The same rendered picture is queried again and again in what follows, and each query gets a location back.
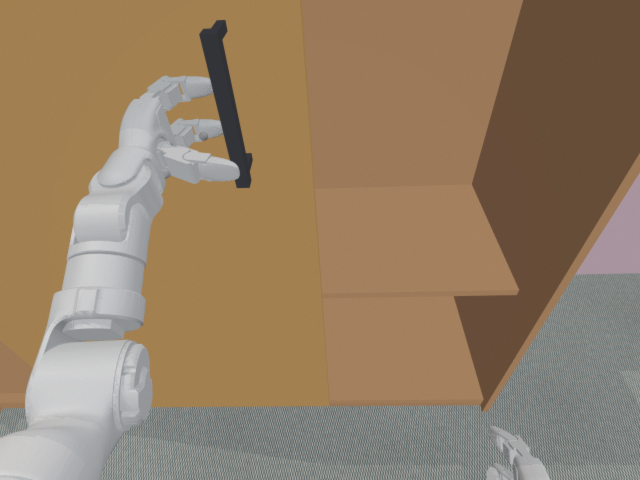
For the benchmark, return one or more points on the wardrobe door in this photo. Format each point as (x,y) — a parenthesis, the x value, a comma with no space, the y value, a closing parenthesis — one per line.
(234,309)
(14,371)

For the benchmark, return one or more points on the handle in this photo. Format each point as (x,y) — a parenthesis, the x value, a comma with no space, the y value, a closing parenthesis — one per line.
(213,48)

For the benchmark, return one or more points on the robot left hand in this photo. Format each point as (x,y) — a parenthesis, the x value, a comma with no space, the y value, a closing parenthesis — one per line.
(145,125)

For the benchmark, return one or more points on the robot right hand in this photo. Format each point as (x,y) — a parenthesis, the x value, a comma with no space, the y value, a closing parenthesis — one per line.
(517,453)

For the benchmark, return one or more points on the robot left upper arm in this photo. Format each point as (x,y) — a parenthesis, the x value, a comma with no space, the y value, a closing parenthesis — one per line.
(83,397)

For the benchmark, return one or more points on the left robot forearm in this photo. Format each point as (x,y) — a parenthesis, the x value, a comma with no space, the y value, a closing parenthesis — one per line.
(101,295)

